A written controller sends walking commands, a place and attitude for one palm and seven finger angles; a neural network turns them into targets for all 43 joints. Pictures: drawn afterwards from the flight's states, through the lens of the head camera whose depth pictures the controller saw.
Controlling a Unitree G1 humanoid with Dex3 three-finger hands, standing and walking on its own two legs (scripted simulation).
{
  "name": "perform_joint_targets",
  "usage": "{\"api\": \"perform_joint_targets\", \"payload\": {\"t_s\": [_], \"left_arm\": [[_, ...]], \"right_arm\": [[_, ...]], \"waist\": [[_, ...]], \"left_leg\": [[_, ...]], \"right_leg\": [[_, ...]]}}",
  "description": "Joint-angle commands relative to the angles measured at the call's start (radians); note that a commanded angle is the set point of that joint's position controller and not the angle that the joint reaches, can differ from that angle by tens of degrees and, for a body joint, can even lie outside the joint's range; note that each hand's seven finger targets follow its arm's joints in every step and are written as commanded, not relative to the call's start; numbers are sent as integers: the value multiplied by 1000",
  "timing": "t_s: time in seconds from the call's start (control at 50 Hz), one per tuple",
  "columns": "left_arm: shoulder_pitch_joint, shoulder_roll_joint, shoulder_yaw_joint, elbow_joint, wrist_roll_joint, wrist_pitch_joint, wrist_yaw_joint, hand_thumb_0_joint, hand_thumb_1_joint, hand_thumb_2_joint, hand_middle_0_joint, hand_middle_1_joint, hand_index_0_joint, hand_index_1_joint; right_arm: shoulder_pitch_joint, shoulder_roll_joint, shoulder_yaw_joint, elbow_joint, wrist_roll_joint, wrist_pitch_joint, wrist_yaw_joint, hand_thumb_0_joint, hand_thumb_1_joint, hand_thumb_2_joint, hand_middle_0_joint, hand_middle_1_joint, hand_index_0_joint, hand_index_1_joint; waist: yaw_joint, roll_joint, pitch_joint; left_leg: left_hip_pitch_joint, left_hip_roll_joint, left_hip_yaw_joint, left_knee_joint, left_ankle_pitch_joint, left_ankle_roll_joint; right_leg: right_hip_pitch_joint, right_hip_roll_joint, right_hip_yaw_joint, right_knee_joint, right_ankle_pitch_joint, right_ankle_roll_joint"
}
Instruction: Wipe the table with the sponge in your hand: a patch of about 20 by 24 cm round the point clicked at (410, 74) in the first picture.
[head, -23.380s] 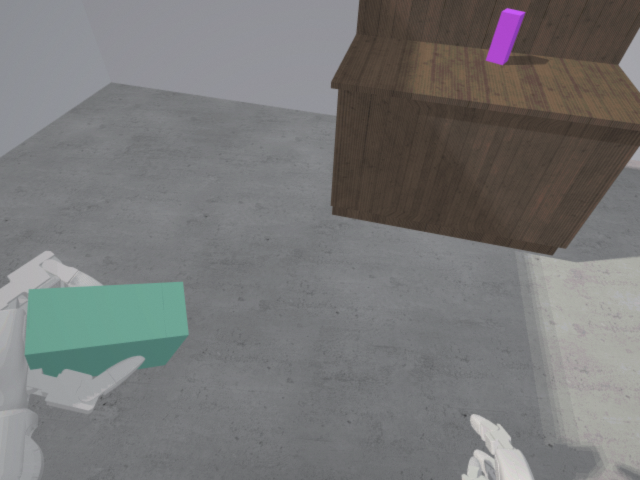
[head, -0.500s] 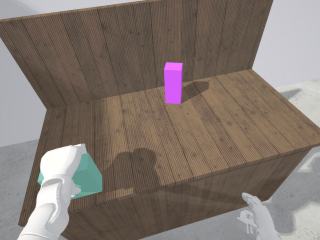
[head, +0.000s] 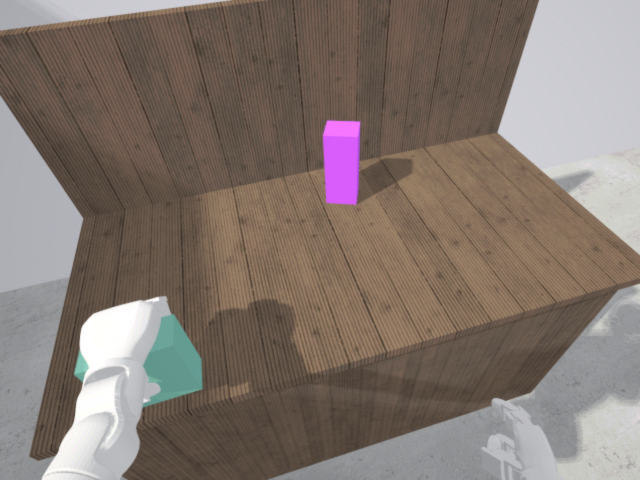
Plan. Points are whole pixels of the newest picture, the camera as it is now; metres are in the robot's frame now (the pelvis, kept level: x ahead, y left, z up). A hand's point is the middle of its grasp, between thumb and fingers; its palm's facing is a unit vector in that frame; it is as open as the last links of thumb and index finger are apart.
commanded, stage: lower the sponge onto the table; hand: left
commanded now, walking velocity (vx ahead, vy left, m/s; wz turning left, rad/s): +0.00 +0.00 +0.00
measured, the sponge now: (151, 372) +0.24 +0.29 -0.03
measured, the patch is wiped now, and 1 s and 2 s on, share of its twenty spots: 0.00 0.10 0.35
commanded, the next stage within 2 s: wipe forward along the first lane in 0.82 s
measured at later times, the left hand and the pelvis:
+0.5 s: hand (150, 355) +0.26 +0.29 -0.01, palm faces -0.11 -0.09 -0.99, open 9.4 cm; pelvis +0.01 +0.01 +0.00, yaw +0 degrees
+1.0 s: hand (154, 358) +0.26 +0.28 -0.02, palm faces -0.10 -0.06 -0.99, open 9.4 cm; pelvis +0.00 +0.00 -0.01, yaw +1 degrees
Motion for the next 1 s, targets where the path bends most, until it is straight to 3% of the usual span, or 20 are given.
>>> {"api": "perform_joint_targets", "payload": {"t_s": [0.0,0.04,0.12,0.18,0.2,0.28,0.3,0.34,0.38,0.4,0.42,0.5,0.54,0.6,0.68,0.7,0.72,0.8,0.88,0.98], "left_arm": [[-270,242,136,-184,21,10,53,0,100,1300,-1200,-1600,-1200,-1600],[-288,201,95,-165,32,14,49,0,100,1300,-1200,-1600,-1200,-1600],[-274,190,92,-173,45,9,59,0,100,1300,-1200,-1600,-1200,-1600],[-279,151,58,-140,46,17,65,0,100,1300,-1200,-1600,-1200,-1600],[-285,185,91,-143,42,18,70,0,100,1300,-1200,-1600,-1200,-1600],[-269,165,74,-119,48,27,78,0,100,1300,-1200,-1600,-1200,-1600],[-279,222,127,-117,43,27,82,0,100,1300,-1200,-1600,-1200,-1600],[-307,170,77,-129,51,24,85,0,100,1300,-1200,-1600,-1200,-1600],[-273,166,75,-121,56,22,89,0,100,1300,-1200,-1600,-1200,-1600],[-287,207,112,-142,51,16,94,0,100,1300,-1200,-1600,-1200,-1600],[-286,152,62,-144,51,14,91,0,100,1300,-1200,-1600,-1200,-1600],[-260,157,76,-124,44,10,99,0,100,1300,-1200,-1600,-1200,-1600],[-266,114,35,-109,44,13,101,0,100,1300,-1200,-1600,-1200,-1600],[-272,152,69,-101,43,13,111,0,100,1300,-1200,-1600,-1200,-1600],[-232,102,32,-78,41,18,113,0,100,1300,-1200,-1600,-1200,-1600],[-224,153,81,-79,35,17,117,0,100,1300,-1200,-1600,-1200,-1600],[-232,103,32,-81,38,20,112,0,100,1300,-1200,-1600,-1200,-1600],[-243,143,66,-44,39,31,116,0,100,1300,-1200,-1600,-1200,-1600],[-219,108,34,-9,44,37,112,0,100,1300,-1200,-1600,-1200,-1600],[-339,147,51,60,52,29,112,0,100,1300,-1200,-1600,-1200,-1600]], "right_arm": [[-175,-115,-36,-167,2,-47,-7,0,-900,-900,200,300,200,300],[-176,-107,-30,-171,4,-44,-6,0,-900,-900,200,300,200,300],[-178,-104,-33,-177,-2,-41,0,0,-900,-900,200,300,200,300],[-168,-103,-34,-176,0,-35,5,0,-900,-900,200,300,200,300],[-166,-110,-37,-173,1,-33,4,0,-900,-900,200,300,200,300],[-161,-108,-35,-177,0,-25,7,0,-900,-900,200,300,200,300],[-160,-116,-38,-169,1,-22,4,0,-900,-900,200,300,200,300],[-157,-106,-36,-177,2,-22,5,0,-900,-900,200,300,200,300],[-156,-107,-38,-176,0,-23,7,0,-900,-900,200,300,200,300],[-153,-115,-42,-172,-1,-22,6,0,-900,-900,200,300,200,300],[-155,-105,-39,-180,-2,-23,7,0,-900,-900,200,300,200,300],[-141,-110,-47,-174,0,-23,11,0,-900,-900,200,300,200,300],[-138,-104,-46,-179,4,-22,13,0,-900,-900,200,300,200,300],[-133,-113,-50,-174,2,-18,12,0,-900,-900,200,300,200,300],[-131,-108,-51,-180,4,-15,18,0,-900,-900,200,300,200,300],[-129,-117,-52,-175,5,-12,17,0,-900,-900,200,300,200,300],[-135,-109,-47,-183,4,-10,18,0,-900,-900,200,300,200,300],[-133,-116,-47,-172,7,-2,16,0,-900,-900,200,300,200,300],[-131,-110,-46,-180,10,2,19,0,-900,-900,200,300,200,300],[-113,-114,-40,-165,12,9,5,0,-900,-900,200,300,200,300]], "waist": [[-8,-49,-209],[-17,-46,-193],[2,6,-230],[-15,-34,-199],[-10,-17,-202],[-12,-59,-222],[-9,-57,-212],[-18,-47,-222],[-12,-25,-238],[-10,-3,-241],[-13,3,-258],[-19,-31,-228],[-27,-41,-224],[-20,-44,-240],[-27,-75,-233],[-17,-54,-243],[-21,-60,-251],[-26,-64,-208],[-26,-66,-198],[-46,-105,-193]], "left_leg": [[96,7,-110,-47,139,-6],[92,7,-110,-44,148,-5],[116,9,-123,-37,177,-15],[102,16,-124,-34,168,-17],[105,18,-132,-38,156,-22],[89,13,-119,-25,182,-17],[82,12,-121,-25,170,-17],[88,14,-118,-20,181,-17],[98,13,-122,-12,206,-19],[104,15,-130,-10,206,-24],[106,12,-123,-3,210,-18],[90,20,-132,0,203,-24],[87,23,-133,-1,185,-22],[82,19,-132,8,183,-22],[65,18,-123,18,194,-18],[59,15,-128,16,189,-23],[57,11,-122,20,188,-17],[35,10,-121,18,149,-16],[20,7,-116,24,133,-12],[-20,-1,-106,30,68,-3]], "right_leg": [[36,-42,152,-76,134,-6],[18,-43,134,-71,136,-4],[15,-39,124,-54,144,-11],[-17,-37,121,-54,134,-8],[-21,-33,127,-52,114,-11],[4,-39,121,-43,169,-7],[5,-35,137,-45,164,-10],[-5,-37,118,-34,167,-7],[-4,-37,119,-30,188,-10],[-8,-32,130,-26,184,-14],[-3,-37,114,-23,192,-10],[-30,-30,121,-18,181,-11],[-48,-32,104,-14,152,-8],[-39,-30,119,-11,167,-11],[-38,-35,112,-5,200,-5],[-27,-31,126,-1,195,-11],[-23,-36,109,1,205,-6],[-46,-33,127,-8,171,-9],[-57,-36,119,-8,152,-6],[-71,-39,128,-14,107,0]]}}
